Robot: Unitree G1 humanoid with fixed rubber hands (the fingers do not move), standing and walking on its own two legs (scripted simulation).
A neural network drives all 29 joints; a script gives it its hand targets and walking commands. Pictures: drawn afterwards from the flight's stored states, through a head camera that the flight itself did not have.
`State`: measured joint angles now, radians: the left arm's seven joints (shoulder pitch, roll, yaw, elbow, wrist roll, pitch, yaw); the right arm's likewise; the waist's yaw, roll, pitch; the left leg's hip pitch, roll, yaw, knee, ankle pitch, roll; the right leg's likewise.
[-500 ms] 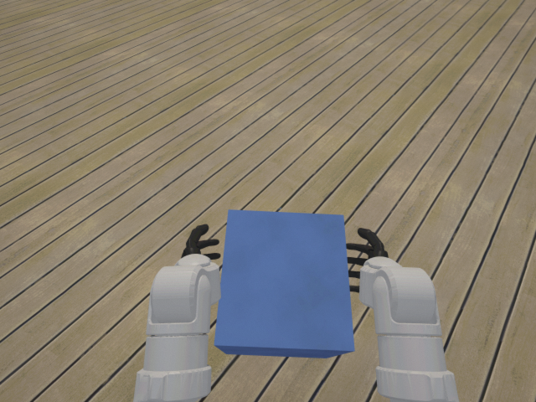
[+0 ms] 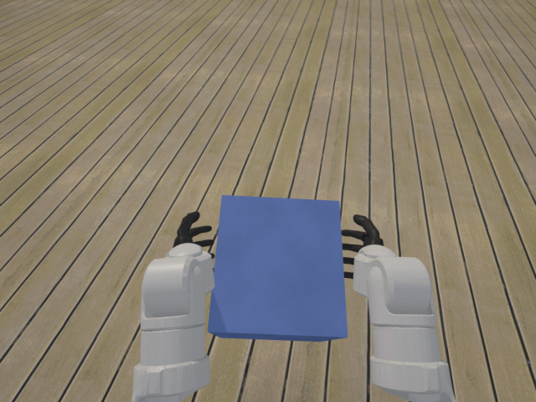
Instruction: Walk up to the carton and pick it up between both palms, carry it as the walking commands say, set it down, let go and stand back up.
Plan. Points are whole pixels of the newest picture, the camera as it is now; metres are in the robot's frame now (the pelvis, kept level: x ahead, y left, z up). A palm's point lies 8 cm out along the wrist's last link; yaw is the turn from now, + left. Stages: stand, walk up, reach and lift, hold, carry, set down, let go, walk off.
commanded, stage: carry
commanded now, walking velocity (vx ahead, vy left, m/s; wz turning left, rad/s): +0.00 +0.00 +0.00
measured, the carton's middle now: (275, 275) +0.34 +0.00 -0.01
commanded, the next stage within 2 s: none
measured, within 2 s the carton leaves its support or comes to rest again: neither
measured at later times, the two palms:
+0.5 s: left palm (210, 165) +0.52 +0.11 +0.08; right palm (348, 170) +0.51 -0.14 +0.07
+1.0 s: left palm (207, 161) +0.53 +0.12 +0.09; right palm (344, 168) +0.51 -0.14 +0.07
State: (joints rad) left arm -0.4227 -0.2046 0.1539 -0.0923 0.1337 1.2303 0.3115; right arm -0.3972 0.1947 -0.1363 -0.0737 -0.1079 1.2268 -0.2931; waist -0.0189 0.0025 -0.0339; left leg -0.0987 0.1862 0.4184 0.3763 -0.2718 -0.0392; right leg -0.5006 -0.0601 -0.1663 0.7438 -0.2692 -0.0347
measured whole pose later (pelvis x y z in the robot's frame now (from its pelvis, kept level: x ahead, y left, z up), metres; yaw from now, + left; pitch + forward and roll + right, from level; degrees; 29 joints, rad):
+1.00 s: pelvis +0.22 +0.00 -0.01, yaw -2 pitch +2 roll +0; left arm -0.41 -0.20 0.14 -0.01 0.14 1.21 0.30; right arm -0.38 0.19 -0.14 -0.02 -0.12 1.22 -0.29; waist 0.01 0.02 -0.09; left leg -0.24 0.08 0.24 0.51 -0.29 0.01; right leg -0.25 -0.02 -0.16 0.50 -0.28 -0.04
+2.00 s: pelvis +0.18 +0.01 -0.01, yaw -1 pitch +2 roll -1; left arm -0.28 -0.16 0.12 0.05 0.18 0.98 0.12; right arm -0.25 0.15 -0.09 0.05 -0.16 0.98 -0.14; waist 0.01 0.02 -0.11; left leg -0.33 0.08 0.22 0.53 -0.23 0.03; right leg -0.32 -0.02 -0.18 0.49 -0.20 -0.05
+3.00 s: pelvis +0.18 -0.02 -0.01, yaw +0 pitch +2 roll +0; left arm -0.26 -0.15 0.13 0.14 0.18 0.81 0.09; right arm -0.24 0.15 -0.10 0.14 -0.18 0.83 -0.12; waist 0.00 0.02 -0.10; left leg -0.33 0.10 0.20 0.53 -0.22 0.00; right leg -0.32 0.00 -0.20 0.49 -0.22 -0.08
